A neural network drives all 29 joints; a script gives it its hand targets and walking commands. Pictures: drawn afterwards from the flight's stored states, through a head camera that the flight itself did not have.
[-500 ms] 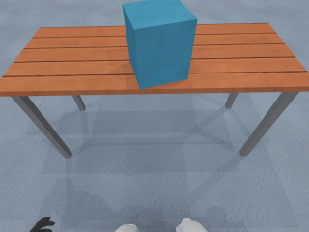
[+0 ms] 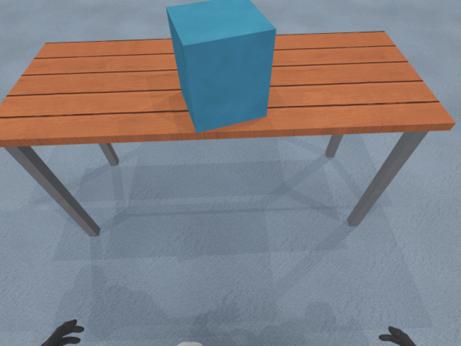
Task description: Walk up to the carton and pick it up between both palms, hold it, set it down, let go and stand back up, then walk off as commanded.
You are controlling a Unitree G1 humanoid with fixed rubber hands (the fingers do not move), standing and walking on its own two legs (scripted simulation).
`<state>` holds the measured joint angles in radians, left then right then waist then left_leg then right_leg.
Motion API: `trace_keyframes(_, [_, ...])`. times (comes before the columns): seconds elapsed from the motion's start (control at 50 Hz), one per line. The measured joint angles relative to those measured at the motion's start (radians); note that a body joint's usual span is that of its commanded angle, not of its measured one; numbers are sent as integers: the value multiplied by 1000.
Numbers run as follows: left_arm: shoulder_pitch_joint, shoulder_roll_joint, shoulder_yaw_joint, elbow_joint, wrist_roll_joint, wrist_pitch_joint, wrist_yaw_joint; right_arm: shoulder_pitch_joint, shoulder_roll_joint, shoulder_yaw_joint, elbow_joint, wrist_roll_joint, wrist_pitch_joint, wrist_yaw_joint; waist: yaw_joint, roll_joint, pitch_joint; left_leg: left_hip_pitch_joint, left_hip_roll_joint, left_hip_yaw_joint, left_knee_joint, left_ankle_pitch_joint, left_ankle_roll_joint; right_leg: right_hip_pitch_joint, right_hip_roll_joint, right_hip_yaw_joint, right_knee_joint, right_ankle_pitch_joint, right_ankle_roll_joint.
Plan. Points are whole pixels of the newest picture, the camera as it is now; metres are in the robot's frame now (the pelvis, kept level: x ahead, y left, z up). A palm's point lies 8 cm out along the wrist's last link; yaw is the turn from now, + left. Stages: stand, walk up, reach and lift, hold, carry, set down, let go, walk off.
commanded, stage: walk off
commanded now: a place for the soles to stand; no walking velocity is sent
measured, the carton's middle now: (220, 66) +0.77 +0.06 +0.05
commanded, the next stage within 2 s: stand in 0.20 s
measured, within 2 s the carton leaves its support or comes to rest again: neither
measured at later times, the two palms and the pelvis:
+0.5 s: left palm out of the picture +0.09 +0.33 -0.07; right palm out of the picture +0.10 -0.28 -0.10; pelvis -0.01 +0.02 +0.00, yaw +0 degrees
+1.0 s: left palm out of the picture +0.09 +0.33 -0.07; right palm out of the picture +0.11 -0.28 -0.10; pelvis -0.01 +0.02 +0.01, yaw +0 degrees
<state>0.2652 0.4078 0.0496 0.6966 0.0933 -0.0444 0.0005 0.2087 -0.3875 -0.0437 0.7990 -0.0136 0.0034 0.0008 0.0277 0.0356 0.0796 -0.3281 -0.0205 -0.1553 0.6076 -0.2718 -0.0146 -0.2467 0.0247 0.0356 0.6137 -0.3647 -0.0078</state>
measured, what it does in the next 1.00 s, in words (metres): stands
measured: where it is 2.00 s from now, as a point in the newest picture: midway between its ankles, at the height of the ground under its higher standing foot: outside the picture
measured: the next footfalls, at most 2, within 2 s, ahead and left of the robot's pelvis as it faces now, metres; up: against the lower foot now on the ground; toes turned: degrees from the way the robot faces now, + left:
none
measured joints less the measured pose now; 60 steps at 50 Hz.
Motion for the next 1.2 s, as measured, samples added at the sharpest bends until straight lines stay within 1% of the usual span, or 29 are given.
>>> trace_keyframes(0.1, [0,0,0,0,0,-5,0,-13,0,-1,-5,0,0,1,0,4,-6,0,4,0,0,3,0,4,5,0,-10,14,-7])
trace_keyframes(0.42, [-5,0,0,4,0,2,0,-37,0,20,84,0,-4,3,0,4,-34,0,4,0,-2,6,0,21,2,0,-48,39,13])
trace_keyframes(0.6, [-6,0,0,4,0,4,0,-60,0,33,114,0,-10,6,0,4,-36,0,5,0,-2,8,0,27,2,0,-60,46,17])
trace_keyframes(1.2, [-21,0,0,38,0,9,0,-90,0,33,151,0,-11,6,0,4,-48,6,9,0,-38,32,0,39,2,0,-112,78,22])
